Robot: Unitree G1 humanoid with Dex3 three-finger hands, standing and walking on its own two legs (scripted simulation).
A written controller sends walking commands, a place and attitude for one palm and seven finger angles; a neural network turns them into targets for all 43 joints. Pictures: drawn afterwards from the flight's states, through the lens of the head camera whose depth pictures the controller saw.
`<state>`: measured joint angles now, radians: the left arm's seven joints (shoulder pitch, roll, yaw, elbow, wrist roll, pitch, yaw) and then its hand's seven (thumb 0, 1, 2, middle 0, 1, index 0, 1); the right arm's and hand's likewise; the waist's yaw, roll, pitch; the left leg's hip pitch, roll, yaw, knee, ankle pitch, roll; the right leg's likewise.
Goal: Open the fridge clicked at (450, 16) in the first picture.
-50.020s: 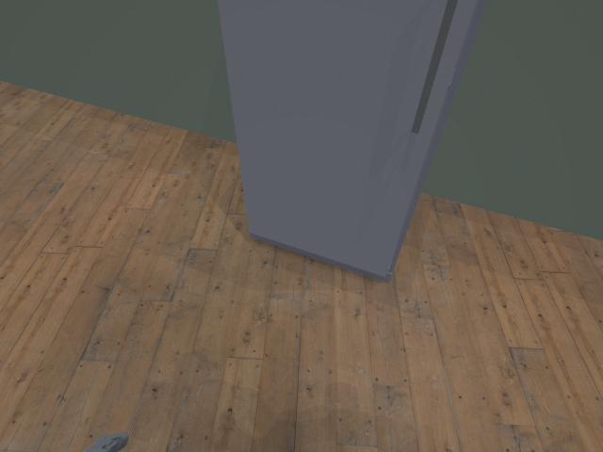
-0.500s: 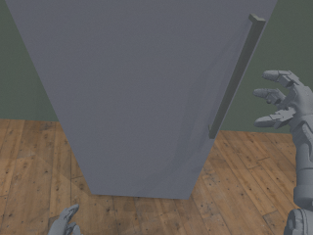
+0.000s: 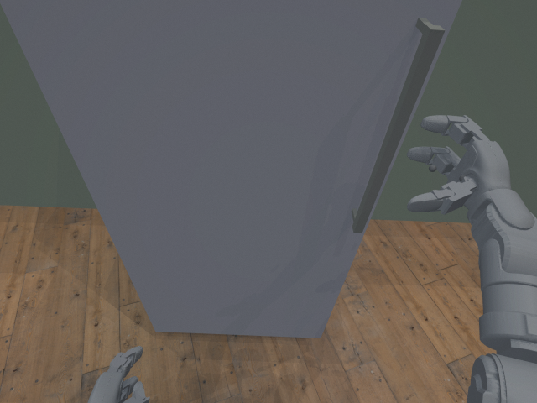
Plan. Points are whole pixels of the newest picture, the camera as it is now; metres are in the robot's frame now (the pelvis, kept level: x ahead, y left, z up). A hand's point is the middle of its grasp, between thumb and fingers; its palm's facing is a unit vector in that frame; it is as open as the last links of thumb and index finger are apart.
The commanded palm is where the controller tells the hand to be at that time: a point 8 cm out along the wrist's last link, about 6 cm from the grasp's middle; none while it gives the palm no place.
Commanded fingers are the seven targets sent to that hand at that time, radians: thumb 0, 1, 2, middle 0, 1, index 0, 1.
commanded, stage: feel for the door with the fingertips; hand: right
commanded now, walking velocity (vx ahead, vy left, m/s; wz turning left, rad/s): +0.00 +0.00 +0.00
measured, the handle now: (383, 147) +0.48 -0.15 +0.17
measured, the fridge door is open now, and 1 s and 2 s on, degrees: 1 1 1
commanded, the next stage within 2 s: slide the fingers in behind the handle in 0.66 s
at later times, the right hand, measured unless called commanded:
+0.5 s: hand (424, 151) +0.42 -0.18 +0.21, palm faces -0.02 +1.00 +0.01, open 14.0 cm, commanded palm +0.40 -0.23 +0.20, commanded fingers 0.00 0.50 -0.30 0.30 1.20 0.30 1.20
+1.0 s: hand (418, 148) +0.43 -0.18 +0.21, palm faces -0.02 +1.00 +0.00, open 13.8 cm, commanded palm +0.40 -0.22 +0.20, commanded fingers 0.00 0.50 -0.30 0.30 1.20 0.30 1.20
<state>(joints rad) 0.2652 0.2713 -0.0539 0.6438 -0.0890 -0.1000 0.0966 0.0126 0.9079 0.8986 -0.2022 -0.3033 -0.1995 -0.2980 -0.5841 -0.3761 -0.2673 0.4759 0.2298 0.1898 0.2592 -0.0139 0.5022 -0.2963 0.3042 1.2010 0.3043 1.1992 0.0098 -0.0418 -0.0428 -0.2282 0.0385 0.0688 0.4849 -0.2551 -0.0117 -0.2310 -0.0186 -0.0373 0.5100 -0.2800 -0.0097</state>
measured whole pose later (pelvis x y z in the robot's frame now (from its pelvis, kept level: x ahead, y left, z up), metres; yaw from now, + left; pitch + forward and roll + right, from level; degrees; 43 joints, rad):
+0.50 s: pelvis +0.00 +0.01 +0.00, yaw +0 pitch +1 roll +0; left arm 0.29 0.28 -0.04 0.67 -0.09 -0.08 0.10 0.01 0.91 0.90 -0.20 -0.30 -0.20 -0.30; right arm -0.68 -0.40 -0.29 0.60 0.22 0.16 0.25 -0.01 0.50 -0.30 0.30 1.20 0.30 1.20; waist 0.03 -0.04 -0.05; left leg -0.24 0.02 0.07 0.48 -0.26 0.00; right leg -0.24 -0.03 -0.04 0.50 -0.28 0.00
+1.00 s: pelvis +0.01 +0.00 +0.00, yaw +1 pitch +1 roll +1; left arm 0.31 0.27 -0.04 0.66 -0.08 -0.09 0.09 0.01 0.91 0.90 -0.20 -0.30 -0.20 -0.30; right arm -0.69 -0.39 -0.29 0.64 0.20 0.10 0.24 -0.01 0.50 -0.30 0.34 1.23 0.33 1.22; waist 0.04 -0.04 -0.05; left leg -0.25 0.03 0.06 0.48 -0.25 -0.01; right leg -0.24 -0.03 -0.05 0.50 -0.28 -0.01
